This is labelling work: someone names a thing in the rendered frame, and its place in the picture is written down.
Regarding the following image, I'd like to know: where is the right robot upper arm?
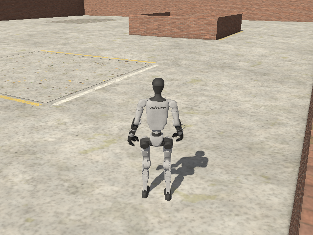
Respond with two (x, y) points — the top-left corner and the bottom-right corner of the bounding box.
(168, 99), (180, 126)

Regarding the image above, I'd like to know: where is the robot left forearm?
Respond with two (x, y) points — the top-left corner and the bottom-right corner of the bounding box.
(129, 118), (138, 137)

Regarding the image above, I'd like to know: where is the robot right hand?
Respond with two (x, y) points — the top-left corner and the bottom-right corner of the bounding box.
(172, 133), (183, 141)

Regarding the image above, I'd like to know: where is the robot left hand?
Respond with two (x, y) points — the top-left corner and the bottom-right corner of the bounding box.
(127, 136), (139, 146)

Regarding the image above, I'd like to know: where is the robot left foot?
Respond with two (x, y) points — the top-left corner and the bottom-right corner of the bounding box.
(142, 186), (150, 198)

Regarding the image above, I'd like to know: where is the robot head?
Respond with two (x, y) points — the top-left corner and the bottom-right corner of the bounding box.
(150, 78), (166, 102)

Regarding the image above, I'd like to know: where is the left robot upper arm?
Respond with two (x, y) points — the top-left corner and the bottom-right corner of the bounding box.
(134, 98), (148, 125)

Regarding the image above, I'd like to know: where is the robot right forearm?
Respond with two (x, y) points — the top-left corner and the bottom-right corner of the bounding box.
(175, 119), (183, 135)

